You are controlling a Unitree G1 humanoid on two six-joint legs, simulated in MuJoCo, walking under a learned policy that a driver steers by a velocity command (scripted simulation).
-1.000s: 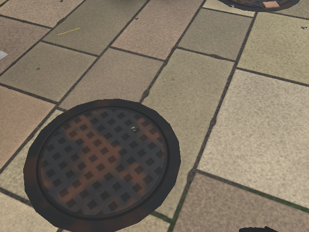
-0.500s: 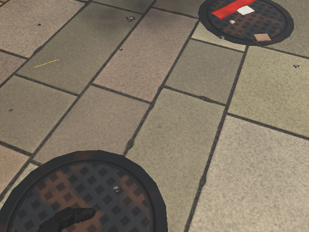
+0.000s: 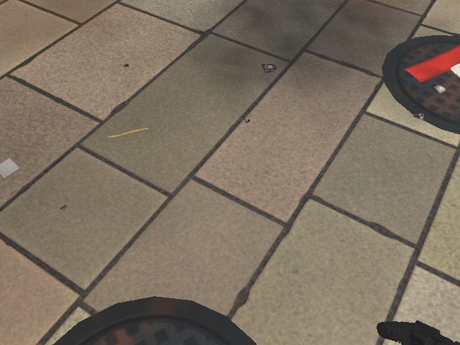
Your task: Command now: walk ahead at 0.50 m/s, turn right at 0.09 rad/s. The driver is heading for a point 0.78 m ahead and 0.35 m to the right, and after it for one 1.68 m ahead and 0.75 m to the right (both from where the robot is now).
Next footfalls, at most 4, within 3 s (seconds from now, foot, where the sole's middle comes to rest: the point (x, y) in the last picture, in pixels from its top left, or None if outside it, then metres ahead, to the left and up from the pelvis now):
0.04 left None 0.21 0.12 -0.77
0.60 right None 0.45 -0.16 -0.77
1.08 left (290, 248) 0.79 -0.09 -0.77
1.62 right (411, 256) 0.79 -0.48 -0.77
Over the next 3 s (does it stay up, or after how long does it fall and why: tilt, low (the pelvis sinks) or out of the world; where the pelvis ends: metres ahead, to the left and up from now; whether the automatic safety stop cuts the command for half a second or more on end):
stays up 1.34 -0.79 0.01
